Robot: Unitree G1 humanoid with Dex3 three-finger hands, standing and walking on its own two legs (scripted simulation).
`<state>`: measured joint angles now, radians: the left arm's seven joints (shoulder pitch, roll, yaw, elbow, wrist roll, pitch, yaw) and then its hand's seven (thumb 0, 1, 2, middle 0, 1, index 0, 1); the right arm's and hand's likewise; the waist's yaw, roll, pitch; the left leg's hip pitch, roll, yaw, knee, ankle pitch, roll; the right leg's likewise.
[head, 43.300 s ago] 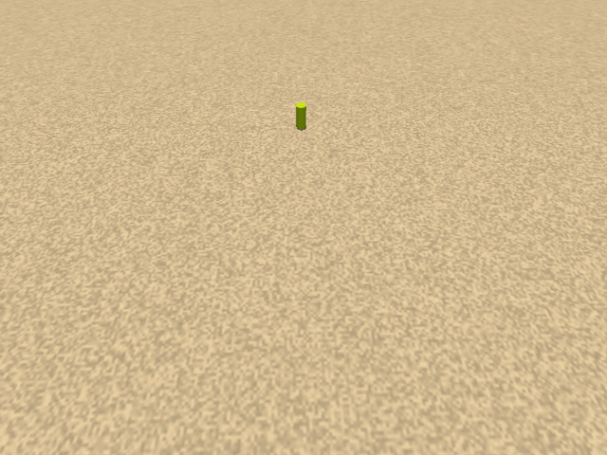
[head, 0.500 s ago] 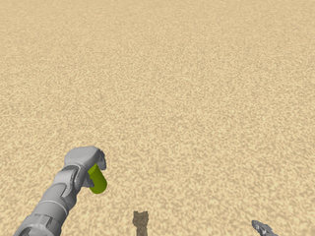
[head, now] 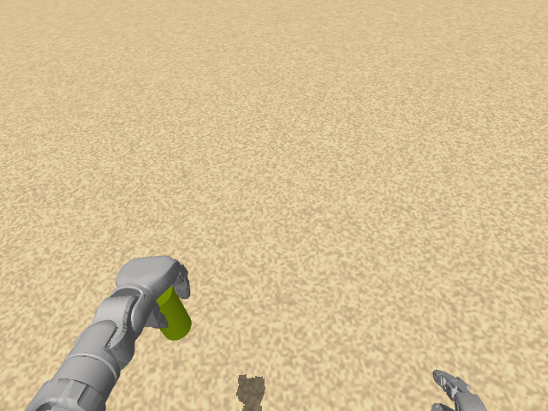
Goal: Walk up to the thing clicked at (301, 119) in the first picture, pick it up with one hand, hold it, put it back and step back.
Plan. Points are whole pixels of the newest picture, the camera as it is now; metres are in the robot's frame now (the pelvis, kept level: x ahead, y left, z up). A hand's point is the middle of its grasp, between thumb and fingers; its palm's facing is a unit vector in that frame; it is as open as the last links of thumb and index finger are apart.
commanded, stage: hold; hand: left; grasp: from above
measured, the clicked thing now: (167, 310) +0.31 +0.22 -0.10
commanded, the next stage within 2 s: crouch in 0.92 s
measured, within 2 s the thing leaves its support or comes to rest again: neither
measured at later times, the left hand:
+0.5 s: hand (154, 300) +0.29 +0.22 -0.02, palm faces -0.44 -0.08 -0.90, open 7.2 cm
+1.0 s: hand (156, 297) +0.30 +0.22 -0.02, palm faces -0.44 -0.08 -0.89, open 7.2 cm
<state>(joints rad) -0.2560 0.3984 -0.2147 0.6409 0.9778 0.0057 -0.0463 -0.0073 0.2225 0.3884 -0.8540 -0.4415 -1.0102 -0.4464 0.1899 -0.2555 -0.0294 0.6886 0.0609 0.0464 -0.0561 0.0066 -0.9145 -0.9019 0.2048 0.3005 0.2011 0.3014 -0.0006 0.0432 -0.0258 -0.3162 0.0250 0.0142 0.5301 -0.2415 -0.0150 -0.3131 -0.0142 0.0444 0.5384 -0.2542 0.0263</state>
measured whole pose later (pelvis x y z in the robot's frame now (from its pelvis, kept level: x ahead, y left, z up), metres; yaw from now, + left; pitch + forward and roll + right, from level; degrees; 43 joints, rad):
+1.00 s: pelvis +0.01 +0.00 +0.01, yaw +0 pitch +1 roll +0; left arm -0.23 0.40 -0.22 0.56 0.97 0.01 -0.09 -0.01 0.28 0.34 -0.80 -0.49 -0.96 -0.49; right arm 0.16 -0.25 -0.02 0.68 0.07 0.06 -0.07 0.01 -0.92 -0.90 0.20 0.30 0.20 0.30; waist 0.02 0.05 -0.01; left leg -0.25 0.02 0.02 0.47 -0.22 -0.02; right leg -0.25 -0.02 0.05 0.48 -0.24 0.03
